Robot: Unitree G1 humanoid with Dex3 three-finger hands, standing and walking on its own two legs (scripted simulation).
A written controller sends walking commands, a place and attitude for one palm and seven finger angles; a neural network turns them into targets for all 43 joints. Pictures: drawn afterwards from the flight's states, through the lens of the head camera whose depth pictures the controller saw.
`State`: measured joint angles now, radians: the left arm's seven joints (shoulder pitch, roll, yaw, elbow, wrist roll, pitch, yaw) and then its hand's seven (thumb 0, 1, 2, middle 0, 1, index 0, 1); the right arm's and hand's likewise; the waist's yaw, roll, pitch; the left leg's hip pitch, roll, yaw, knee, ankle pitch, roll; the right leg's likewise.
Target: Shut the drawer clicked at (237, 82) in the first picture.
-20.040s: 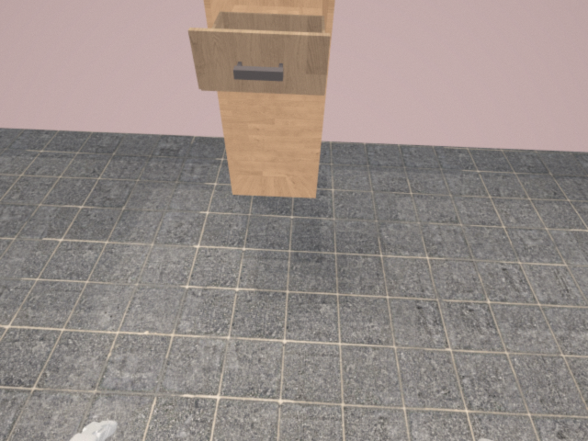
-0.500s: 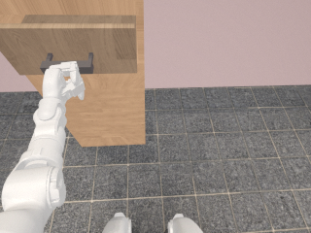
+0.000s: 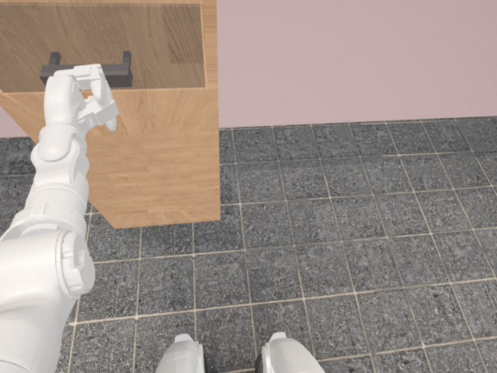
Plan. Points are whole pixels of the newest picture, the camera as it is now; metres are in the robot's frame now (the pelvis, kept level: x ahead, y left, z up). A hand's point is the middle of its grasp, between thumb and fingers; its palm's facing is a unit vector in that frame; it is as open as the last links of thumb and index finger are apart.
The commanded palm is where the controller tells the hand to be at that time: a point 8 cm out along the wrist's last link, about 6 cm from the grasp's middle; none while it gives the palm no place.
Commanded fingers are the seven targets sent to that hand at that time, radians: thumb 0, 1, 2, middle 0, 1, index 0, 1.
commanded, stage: push the drawer shut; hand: left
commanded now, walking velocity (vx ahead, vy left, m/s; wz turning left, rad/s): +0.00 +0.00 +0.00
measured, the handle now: (90, 66) +0.60 +0.21 +0.09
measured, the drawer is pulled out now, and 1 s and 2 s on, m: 0.00 0.00 0.00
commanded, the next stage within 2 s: pull the fist back off the drawer in 0.28 s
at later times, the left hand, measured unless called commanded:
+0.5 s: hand (105, 101) +0.52 +0.18 +0.09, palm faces +0.03 -1.00 -0.05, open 3.0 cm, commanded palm +0.54 +0.21 +0.09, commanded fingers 0.00 0.90 0.90 -1.40 -1.60 -1.40 -1.60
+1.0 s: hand (110, 103) +0.51 +0.17 +0.09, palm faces +0.05 -1.00 -0.01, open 3.2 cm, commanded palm +0.48 +0.21 +0.09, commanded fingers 0.00 0.90 0.90 -1.40 -1.60 -1.40 -1.60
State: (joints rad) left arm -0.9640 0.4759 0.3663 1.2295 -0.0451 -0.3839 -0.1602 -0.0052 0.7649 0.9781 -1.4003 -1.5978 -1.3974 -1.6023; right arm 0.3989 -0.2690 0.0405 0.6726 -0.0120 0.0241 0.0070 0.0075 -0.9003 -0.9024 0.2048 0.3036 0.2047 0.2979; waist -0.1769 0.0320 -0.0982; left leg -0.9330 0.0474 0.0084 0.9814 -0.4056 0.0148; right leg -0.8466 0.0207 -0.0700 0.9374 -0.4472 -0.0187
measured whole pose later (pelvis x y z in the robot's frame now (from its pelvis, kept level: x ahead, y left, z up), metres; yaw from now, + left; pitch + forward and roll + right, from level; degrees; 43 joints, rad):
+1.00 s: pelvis +0.00 +0.01 +0.00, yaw -1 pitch +20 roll -3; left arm -0.90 0.44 0.37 1.13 -0.06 -0.36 -0.11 0.03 0.82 0.92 -1.40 -1.60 -1.40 -1.60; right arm 0.43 -0.27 0.04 0.64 -0.02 0.03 0.03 0.01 -0.90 -0.90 0.21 0.30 0.21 0.30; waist -0.18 0.04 -0.11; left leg -0.93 0.05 0.03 0.98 -0.40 0.03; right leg -0.85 0.03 -0.05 0.92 -0.43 -0.01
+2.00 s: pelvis +0.03 -0.01 +0.06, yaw +0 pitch -1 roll +0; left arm 0.13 0.31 0.17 -0.05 -0.09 -0.05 0.08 0.02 0.89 0.90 -1.40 -1.60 -1.40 -1.60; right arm 0.18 -0.24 0.05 0.59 0.04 -0.01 -0.07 0.01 -0.90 -0.90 0.20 0.30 0.20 0.30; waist 0.03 0.05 -0.01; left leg -0.21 0.01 0.04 0.49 -0.26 0.01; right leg -0.15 0.00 -0.03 0.49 -0.32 -0.02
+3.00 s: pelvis +0.01 +0.01 +0.06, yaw -1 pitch +1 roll +0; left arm 0.63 0.38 0.32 -0.52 -0.05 -0.14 0.09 0.02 0.89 0.90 -1.40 -1.60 -1.40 -1.60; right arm 0.17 -0.24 -0.02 0.53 0.01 0.04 -0.06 0.01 -0.90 -0.90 0.20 0.30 0.20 0.30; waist -0.01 0.03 0.03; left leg -0.26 0.00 0.07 0.46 -0.22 0.03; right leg -0.20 -0.01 0.00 0.44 -0.25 0.01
